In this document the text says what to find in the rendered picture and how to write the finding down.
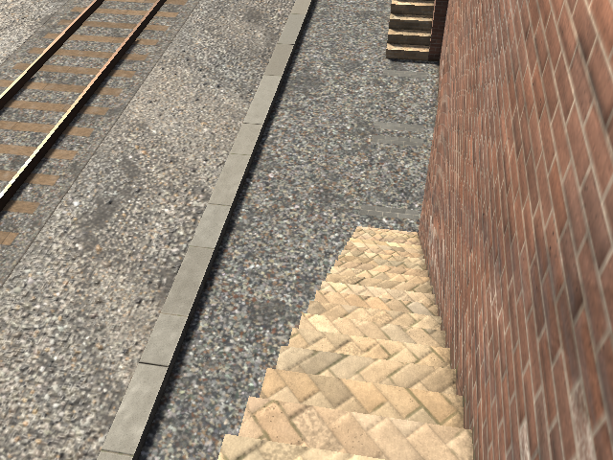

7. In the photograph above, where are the stairs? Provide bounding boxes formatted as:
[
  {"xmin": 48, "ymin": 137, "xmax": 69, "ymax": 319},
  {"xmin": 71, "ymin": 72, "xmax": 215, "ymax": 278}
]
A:
[
  {"xmin": 386, "ymin": 0, "xmax": 434, "ymax": 60},
  {"xmin": 217, "ymin": 226, "xmax": 473, "ymax": 460}
]

